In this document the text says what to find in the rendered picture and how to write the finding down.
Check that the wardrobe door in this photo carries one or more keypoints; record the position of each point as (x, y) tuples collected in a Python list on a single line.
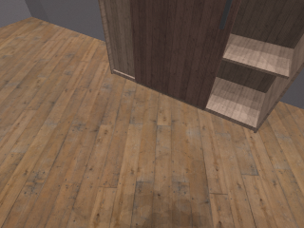
[(178, 45), (118, 21)]

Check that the handle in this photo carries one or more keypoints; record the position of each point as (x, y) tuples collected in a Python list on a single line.
[(225, 14)]

